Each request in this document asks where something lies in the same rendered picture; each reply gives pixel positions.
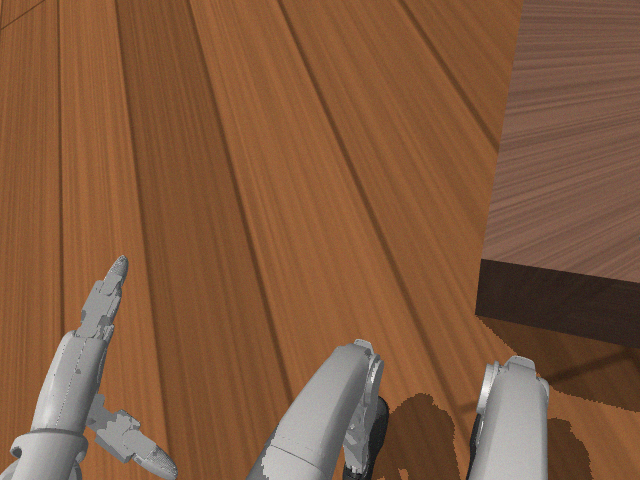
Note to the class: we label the left robot foot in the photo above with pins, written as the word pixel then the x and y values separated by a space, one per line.
pixel 376 440

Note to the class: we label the left robot hand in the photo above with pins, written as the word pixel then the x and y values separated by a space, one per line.
pixel 69 398

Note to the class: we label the left robot arm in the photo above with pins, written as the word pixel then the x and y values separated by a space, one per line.
pixel 47 454

